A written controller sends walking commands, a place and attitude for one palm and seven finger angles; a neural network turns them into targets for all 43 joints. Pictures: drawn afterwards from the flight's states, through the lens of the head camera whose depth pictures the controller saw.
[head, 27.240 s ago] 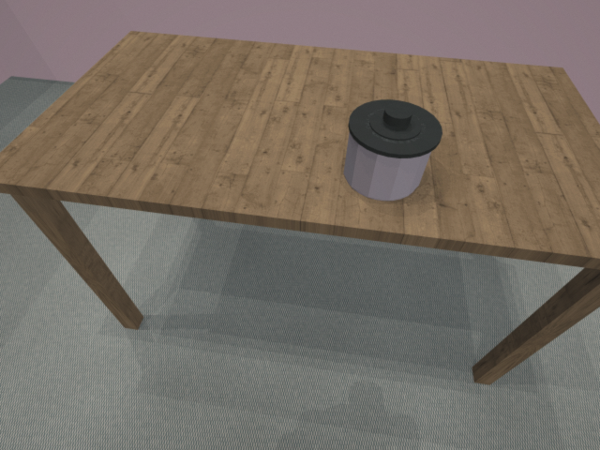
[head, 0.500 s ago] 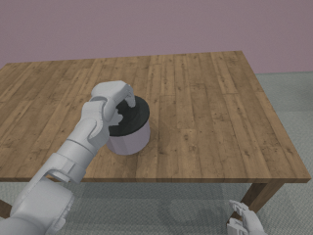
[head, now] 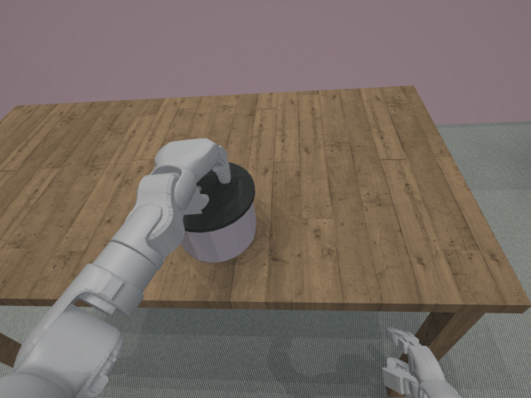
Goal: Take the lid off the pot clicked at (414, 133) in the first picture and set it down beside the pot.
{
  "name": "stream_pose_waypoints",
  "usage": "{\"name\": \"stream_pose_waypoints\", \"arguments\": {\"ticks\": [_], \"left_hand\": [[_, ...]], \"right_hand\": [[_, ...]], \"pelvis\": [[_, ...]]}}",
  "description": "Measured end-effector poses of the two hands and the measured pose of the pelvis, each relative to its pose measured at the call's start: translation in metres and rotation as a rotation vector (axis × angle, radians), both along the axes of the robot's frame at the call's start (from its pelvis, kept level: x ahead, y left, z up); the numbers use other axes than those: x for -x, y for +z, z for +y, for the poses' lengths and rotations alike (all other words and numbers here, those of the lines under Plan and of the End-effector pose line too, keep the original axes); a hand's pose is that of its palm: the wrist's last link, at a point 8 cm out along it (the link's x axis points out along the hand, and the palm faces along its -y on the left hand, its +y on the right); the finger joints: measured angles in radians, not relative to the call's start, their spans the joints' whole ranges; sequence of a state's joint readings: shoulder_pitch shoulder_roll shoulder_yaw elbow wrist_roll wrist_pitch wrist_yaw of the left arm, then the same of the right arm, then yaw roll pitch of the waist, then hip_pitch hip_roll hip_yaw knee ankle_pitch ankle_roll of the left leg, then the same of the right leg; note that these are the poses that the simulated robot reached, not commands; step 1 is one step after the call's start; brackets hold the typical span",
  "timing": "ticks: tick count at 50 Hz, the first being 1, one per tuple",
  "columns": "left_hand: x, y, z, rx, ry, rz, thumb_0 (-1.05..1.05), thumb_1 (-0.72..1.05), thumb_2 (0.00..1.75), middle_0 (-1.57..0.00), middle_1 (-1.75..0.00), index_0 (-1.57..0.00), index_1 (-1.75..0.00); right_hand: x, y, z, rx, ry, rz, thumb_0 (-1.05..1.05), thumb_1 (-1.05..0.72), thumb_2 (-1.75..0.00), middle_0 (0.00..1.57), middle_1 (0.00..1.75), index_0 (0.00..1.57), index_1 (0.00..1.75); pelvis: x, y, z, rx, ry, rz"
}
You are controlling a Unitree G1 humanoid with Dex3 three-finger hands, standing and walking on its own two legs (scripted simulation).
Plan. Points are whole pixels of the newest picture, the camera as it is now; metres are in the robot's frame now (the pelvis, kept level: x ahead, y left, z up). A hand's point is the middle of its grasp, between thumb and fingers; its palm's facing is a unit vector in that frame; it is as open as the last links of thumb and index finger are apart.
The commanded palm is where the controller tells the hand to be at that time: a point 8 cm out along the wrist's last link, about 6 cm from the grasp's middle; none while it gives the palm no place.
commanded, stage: lift the lid straight up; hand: left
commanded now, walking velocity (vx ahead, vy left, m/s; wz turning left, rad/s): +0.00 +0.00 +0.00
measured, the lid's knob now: (204, 183) +0.43 +0.13 +0.11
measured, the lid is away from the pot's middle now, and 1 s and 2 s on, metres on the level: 0.01 0.01 0.03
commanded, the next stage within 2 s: move the lid sideways beside the pot in 2.00 s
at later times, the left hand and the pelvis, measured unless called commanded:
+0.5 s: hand (192, 178) +0.40 +0.13 +0.15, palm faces -0.21 -0.06 -0.98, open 7.5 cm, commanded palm +0.38 +0.14 +0.23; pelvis +0.00 +0.01 +0.00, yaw +0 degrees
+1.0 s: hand (185, 155) +0.41 +0.13 +0.19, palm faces -0.14 -0.04 -0.99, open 7.5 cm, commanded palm +0.38 +0.14 +0.27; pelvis +0.00 +0.02 +0.00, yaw +1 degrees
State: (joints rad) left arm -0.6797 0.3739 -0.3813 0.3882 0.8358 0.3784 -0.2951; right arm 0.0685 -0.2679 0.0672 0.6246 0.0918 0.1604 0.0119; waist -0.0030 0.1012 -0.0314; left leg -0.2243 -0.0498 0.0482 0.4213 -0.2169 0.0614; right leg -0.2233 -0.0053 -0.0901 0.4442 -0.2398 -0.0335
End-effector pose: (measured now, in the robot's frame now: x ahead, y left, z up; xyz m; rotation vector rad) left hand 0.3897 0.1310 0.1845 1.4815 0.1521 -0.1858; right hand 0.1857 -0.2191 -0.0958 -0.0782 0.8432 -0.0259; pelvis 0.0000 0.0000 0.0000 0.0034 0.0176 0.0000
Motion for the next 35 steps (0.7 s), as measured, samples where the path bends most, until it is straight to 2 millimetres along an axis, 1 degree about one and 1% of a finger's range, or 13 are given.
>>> {"name": "stream_pose_waypoints", "arguments": {"ticks": [16,25,35], "left_hand": [[-0.003,0.004,0.002,-0.012,-0.017,0.025,0.01,0.06,1.18,-0.79,-0.61,-0.83,-0.66],[-0.004,0.020,0.005,-0.013,-0.022,-0.008,0.01,0.06,1.18,-0.79,-0.61,-0.84,-0.66],[-0.004,0.035,0.005,-0.021,-0.036,-0.037,0.02,0.06,1.18,-0.79,-0.61,-0.84,-0.66]], "right_hand": [[0.007,-0.004,0.001,0.010,-0.010,0.010,0.01,-0.91,-0.90,0.20,0.30,0.19,0.30],[0.007,-0.006,0.006,0.009,-0.001,0.010,0.01,-0.91,-0.90,0.20,0.30,0.19,0.30],[0.001,-0.002,0.015,0.003,0.018,-0.014,0.01,-0.91,-0.90,0.20,0.30,0.19,0.30]], "pelvis": [[-0.001,0.001,0.004,0.001,0.001,-0.005],[0.000,0.001,0.008,0.002,0.004,-0.006],[0.002,0.001,0.012,0.003,0.008,-0.008]]}}
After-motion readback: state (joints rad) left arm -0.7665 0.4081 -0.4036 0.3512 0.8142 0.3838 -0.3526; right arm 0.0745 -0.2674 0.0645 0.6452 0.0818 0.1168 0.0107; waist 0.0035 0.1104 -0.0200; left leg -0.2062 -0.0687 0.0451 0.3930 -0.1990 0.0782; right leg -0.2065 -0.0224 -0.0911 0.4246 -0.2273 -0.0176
